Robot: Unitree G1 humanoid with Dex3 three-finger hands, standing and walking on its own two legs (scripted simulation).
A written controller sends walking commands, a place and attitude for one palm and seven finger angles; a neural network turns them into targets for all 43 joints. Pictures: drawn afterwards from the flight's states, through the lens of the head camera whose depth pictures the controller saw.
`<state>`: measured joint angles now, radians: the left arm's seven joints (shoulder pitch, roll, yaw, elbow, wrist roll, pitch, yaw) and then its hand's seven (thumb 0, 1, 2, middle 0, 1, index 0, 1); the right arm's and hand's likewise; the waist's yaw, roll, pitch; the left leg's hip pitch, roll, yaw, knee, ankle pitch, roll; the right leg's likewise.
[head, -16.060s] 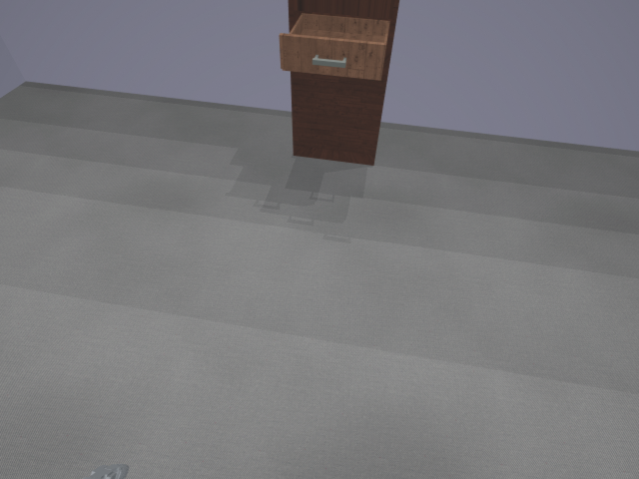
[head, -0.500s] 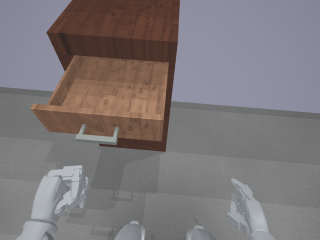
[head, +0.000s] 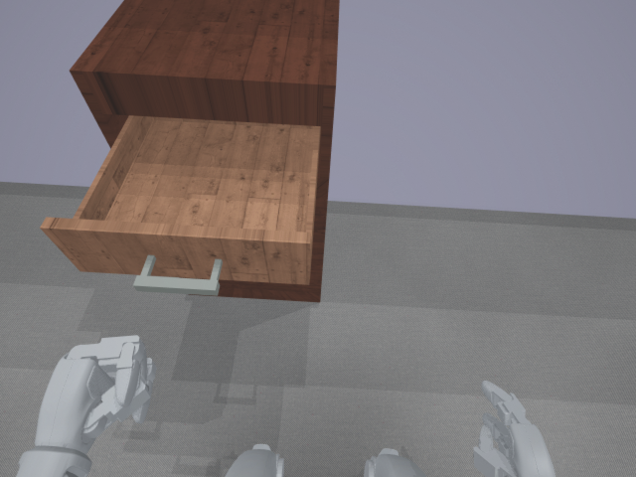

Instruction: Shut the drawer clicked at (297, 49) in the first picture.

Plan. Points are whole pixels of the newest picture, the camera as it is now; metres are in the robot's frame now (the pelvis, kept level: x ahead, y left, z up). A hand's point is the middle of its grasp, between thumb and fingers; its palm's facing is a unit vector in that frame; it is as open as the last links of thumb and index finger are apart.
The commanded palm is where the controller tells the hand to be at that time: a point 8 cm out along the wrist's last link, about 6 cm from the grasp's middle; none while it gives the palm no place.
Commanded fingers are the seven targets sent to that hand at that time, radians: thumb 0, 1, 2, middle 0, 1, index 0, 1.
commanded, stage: bring the fist close to the handle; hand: left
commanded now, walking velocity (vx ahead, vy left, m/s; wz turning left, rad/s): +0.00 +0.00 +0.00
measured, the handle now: (180, 274) +0.40 +0.23 -0.05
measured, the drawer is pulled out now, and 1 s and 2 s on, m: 0.26 0.26 0.24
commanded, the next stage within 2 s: push the drawer shut in 1.48 s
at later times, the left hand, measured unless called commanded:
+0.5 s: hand (160, 373) +0.23 +0.20 +0.01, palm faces -0.01 -1.00 -0.05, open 3.3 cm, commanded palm +0.22 +0.26 +0.01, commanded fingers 0.00 0.90 0.90 -1.40 -1.60 -1.40 -1.60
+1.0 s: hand (178, 352) +0.28 +0.20 -0.04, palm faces -0.03 -1.00 -0.05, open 3.3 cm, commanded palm +0.27 +0.25 -0.04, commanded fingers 0.00 0.90 0.90 -1.40 -1.60 -1.40 -1.60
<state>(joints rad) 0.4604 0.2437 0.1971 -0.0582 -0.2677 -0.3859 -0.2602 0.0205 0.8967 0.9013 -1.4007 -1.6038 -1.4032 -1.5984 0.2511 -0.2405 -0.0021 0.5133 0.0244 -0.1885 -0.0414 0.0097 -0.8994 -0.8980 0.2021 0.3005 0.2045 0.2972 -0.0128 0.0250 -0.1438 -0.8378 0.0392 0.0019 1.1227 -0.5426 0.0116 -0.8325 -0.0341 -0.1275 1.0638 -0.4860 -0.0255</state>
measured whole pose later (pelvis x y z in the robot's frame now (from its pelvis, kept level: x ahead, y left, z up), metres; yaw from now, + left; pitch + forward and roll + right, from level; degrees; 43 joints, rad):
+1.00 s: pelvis -0.03 +0.00 -0.06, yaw -1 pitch +24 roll -2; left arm 0.02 0.28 0.26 0.31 -0.26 -0.46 -0.32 0.02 0.90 0.90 -1.40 -1.60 -1.40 -1.60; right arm 0.20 -0.27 0.02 0.56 0.01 -0.17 -0.02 0.01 -0.90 -0.90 0.20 0.30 0.21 0.30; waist -0.03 0.01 -0.19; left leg -1.21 0.04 0.00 1.40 -0.60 0.02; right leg -1.21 -0.04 -0.12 1.34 -0.54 -0.03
